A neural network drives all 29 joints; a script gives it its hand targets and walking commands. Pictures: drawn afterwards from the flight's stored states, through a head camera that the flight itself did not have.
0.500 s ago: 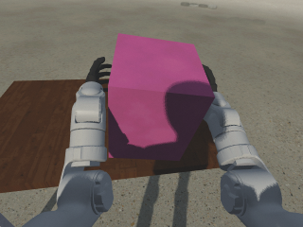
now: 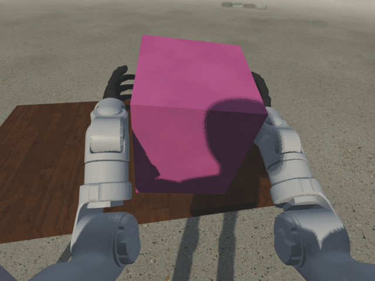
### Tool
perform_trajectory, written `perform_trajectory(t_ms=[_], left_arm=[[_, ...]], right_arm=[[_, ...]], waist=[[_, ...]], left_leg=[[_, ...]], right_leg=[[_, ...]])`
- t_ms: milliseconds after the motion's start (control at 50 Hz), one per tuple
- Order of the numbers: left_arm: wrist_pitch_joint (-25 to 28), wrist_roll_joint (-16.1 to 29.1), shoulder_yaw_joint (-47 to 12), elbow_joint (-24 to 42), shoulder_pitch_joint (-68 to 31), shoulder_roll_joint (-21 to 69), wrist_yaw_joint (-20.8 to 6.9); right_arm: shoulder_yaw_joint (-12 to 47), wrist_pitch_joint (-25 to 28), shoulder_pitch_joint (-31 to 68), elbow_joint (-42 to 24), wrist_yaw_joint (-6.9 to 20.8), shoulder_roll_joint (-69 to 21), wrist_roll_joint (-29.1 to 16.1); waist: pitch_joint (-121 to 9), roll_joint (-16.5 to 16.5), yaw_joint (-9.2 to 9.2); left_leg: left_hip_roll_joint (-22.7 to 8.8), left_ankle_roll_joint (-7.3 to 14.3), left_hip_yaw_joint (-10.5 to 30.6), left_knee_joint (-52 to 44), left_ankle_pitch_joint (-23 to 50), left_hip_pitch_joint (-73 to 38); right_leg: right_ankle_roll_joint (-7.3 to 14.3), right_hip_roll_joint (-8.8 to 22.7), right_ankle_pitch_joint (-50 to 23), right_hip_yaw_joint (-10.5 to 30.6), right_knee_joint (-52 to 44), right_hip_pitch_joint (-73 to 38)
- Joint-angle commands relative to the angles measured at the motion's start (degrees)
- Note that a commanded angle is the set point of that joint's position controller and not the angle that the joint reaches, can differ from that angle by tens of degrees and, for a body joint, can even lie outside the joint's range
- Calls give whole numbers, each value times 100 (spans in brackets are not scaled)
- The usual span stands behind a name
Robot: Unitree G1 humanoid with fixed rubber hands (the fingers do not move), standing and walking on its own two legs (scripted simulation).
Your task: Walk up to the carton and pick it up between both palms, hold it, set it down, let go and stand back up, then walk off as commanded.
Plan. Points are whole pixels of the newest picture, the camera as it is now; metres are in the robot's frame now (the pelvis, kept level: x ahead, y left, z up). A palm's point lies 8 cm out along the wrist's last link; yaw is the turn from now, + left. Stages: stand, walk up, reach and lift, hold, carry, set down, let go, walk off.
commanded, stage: hold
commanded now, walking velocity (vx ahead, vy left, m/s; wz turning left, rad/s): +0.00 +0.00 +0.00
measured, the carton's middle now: (186, 120) +0.38 +0.02 +0.20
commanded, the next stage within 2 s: none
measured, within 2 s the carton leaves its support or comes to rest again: neither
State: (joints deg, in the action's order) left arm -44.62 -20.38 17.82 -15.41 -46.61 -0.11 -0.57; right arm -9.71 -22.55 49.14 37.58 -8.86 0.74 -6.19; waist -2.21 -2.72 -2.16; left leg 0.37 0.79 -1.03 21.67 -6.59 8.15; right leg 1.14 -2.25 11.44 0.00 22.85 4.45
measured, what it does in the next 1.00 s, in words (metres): stands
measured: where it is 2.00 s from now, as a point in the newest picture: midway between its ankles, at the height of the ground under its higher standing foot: outside the picture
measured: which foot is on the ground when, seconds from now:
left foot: down 0.00-1.00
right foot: down 0.00-1.00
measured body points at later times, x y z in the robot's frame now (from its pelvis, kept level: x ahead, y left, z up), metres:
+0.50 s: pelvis +0.00 +0.00 +0.00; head -0.07 +0.02 +0.44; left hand +0.38 +0.17 +0.25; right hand +0.39 -0.13 +0.23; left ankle +0.07 +0.11 -0.74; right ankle +0.02 -0.10 -0.74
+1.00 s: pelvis +0.00 +0.00 +0.00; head -0.06 +0.03 +0.44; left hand +0.38 +0.17 +0.24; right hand +0.39 -0.13 +0.23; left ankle +0.07 +0.11 -0.74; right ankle +0.02 -0.10 -0.74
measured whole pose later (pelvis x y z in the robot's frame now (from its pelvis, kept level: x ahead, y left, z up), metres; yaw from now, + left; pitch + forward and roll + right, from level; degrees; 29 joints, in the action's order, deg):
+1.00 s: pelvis +0.00 +0.00 +0.00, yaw +0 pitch -7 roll +0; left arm -45.8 -20.4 17.8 -15.0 -46.2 0.0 -0.8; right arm -9.7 -23.8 49.1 37.6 -9.0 0.7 -6.5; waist -2.2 -3.4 -2.4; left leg 0.4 0.8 -1.0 21.7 -6.6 8.1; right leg 1.2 -2.3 11.4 0.0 22.8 4.4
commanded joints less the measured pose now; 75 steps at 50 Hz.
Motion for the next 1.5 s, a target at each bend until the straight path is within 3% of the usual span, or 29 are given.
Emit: perform_trajectory(t_ms=[0, 40, 60, 120, 140, 180, 240, 280, 300, 360, 440, 500, 560, 620, 740, 820, 860, 900, 960, 1000, 1080, 1160, 1220, 1240, 1280, 1320, 1340, 1440, 1480], left_arm=[[201, 1095, -2240, 328, -3076, 3185, -1003], [220, 1153, -2339, 523, -3162, 3220, -1011], [269, 1314, -2487, 618, -3313, 3303, -1003], [273, 1244, -2471, 622, -3379, 3242, -964], [294, 1377, -2770, 957, -3602, 3451, -936], [279, 1419, -2896, 951, -3362, 3558, -885], [291, 1399, -2793, 980, -3401, 3416, -902], [280, 1457, -2874, 909, -3409, 3624, -888], [313, 1475, -2865, 792, -3607, 3547, -870], [281, 1311, -2574, 610, -3271, 3408, -913], [334, 1284, -2449, 510, -3530, 3306, -919], [360, 1326, -2480, 491, -3499, 3311, -890], [333, 1293, -2449, 555, -3262, 3234, -935], [279, 1233, -2325, 405, -3178, 3233, -964], [275, 1336, -2723, 921, -3388, 3409, -954], [293, 1383, -2732, 885, -3436, 3417, -898], [285, 1340, -2705, 654, -3578, 3429, -924], [255, 1320, -2671, 619, -3399, 3500, -903], [238, 1286, -2536, 553, -3289, 3362, -907], [322, 1421, -2731, 1029, -3515, 3405, -889], [286, 1436, -2733, 817, -3332, 3398, -907], [272, 1316, -2676, 939, -3279, 3414, -937], [236, 1190, -2349, 469, -3155, 3201, -954], [240, 1289, -2532, 667, -3188, 3357, -959], [291, 1214, -2447, 755, -3357, 3246, -941], [253, 1232, -2491, 843, -3089, 3318, -950], [263, 1281, -2514, 794, -3252, 3261, -979], [287, 1349, -2592, 804, -3327, 3349, -965], [254, 1341, -2611, 629, -3476, 3382, -957]], right_arm=[[2127, 143, 4349, -1443, 218, -2979, -756], [2135, 126, 4295, -1450, 223, -2997, -832], [2215, 202, 4626, -1836, 216, -3046, -920], [2225, 155, 4523, -1640, 219, -3109, -911], [2118, 205, 4494, -1736, 238, -3004, -876], [2217, 207, 4304, -1760, 229, -2959, -935], [2304, 182, 4292, -1789, 215, -3087, -1016], [2131, 186, 4386, -1727, 230, -2912, -917], [2059, 189, 4454, -1607, 251, -2916, -826], [2113, 160, 4363, -1608, 227, -3030, -898], [2110, 207, 4721, -1652, 250, -3070, -860], [2087, 227, 4674, -1685, 285, -3058, -753], [2209, 175, 4333, -1612, 222, -3139, -782], [2183, 150, 4476, -1614, 198, -2998, -884], [2241, 137, 4259, -1664, 190, -3008, -990], [2213, 156, 4332, -1755, 197, -3049, -898], [2061, 210, 4625, -1657, 244, -3022, -859], [1949, 225, 4465, -1576, 265, -2928, -782], [2059, 180, 4404, -1532, 251, -2916, -835], [2179, 197, 4258, -1740, 246, -3089, -934], [2191, 183, 4341, -1854, 188, -2993, -838], [2313, 165, 4343, -1904, 161, -3072, -950], [2204, 100, 4368, -1671, 193, -2941, -945], [2171, 116, 4373, -1728, 186, -2996, -913], [2317, 142, 4439, -1747, 197, -3180, -969], [2351, 107, 4192, -1828, 155, -3081, -1055], [2337, 115, 4311, -1845, 154, -3062, -961], [2213, 126, 4381, -1829, 166, -3064, -958], [2039, 135, 4515, -1729, 201, -2907, -836]], waist=[[-1755, 229, -491], [-1825, 252, -540], [-2072, 261, -544], [-2068, 373, -528], [-2304, 633, -692], [-2268, 726, -738], [-2236, 547, -598], [-2312, 658, -750], [-2180, 599, -724], [-1995, 347, -614], [-2017, 232, -509], [-2131, 195, -559], [-1958, 110, -547], [-2014, 175, -539], [-2155, 571, -672], [-2148, 475, -665], [-2015, 499, -583], [-1971, 493, -663], [-1823, 398, -604], [-2312, 552, -628], [-2169, 409, -693], [-2170, 335, -617], [-1774, 195, -507], [-1999, 299, -592], [-2146, 223, -466], [-2084, 224, -570], [-2159, 241, -551], [-2217, 323, -602], [-2029, 386, -667]], left_leg=[[73, 75, -40, -512, 3, -1422], [82, 48, -13, -493, 106, -1427], [56, 17, 1, -445, 193, -1484], [128, 24, -13, -383, 253, -1454], [52, -121, 36, -384, 367, -1598], [45, -190, 45, -304, 524, -1714], [92, -122, -2, -284, 628, -1616], [12, -213, 88, -322, 510, -1705], [-15, -185, 89, -396, 161, -1647], [28, -40, 54, -395, 342, -1591], [36, 29, 57, -471, -40, -1447], [19, 35, 61, -502, -166, -1496], [102, 61, -11, -418, 257, -1440], [126, 71, 12, -413, 206, -1473], [89, -104, 33, -346, 474, -1641], [69, -84, 35, -331, 419, -1616], [28, -69, 42, -451, -93, -1505], [-13, -121, 76, -458, 26, -1511], [49, -34, 27, -461, 186, -1551], [79, -85, 20, -340, 453, -1630], [105, -68, 3, -302, 475, -1635], [127, -53, 7, -295, 599, -1595], [105, 39, 19, -430, 176, -1471], [92, -20, 46, -416, 210, -1492], [133, 64, -3, -391, 292, -1517], [142, 6, 14, -308, 640, -1624], [157, 25, 3, -354, 378, -1585], [99, -6, 37, -386, 234, -1511], [48, -72, 34, -473, 5, -1480]], right_leg=[[-453, 61, -441, -157, -990, -204], [-455, 30, -599, -137, -961, -243], [-427, 6, -685, -149, -923, -177], [-444, 22, -753, -149, -894, -241], [-413, 29, -797, -181, -865, -199], [-362, -17, -941, -175, -851, -171], [-428, -6, -1022, -179, -833, -332], [-369, -35, -743, -203, -877, -115], [-381, -11, -408, -197, -915, 6], [-408, -17, -711, -166, -945, -146], [-400, 4, -361, -170, -967, -84], [-396, -16, -245, -207, -942, 23], [-442, 3, -792, -175, -910, -202], [-443, 16, -718, -170, -941, -185], [-408, -17, -875, -200, -853, -223], [-423, 10, -863, -182, -850, -111], [-384, 15, -273, -202, -933, 22], [-345, -1, -373, -222, -907, -36], [-408, 33, -586, -183, -966, -13], [-397, 43, -917, -130, -873, -220], [-440, 28, -996, -191, -871, -190], [-466, -21, -1068, -221, -822, -274], [-473, 6, -741, -158, -933, -93], [-434, 6, -832, -159, -901, -185], [-477, 10, -823, -172, -868, -241], [-483, -2, -1367, -161, -832, -314], [-491, 21, -962, -163, -880, -258], [-421, 8, -872, -145, -867, -242], [-388, -2, -399, -212, -921, -84]])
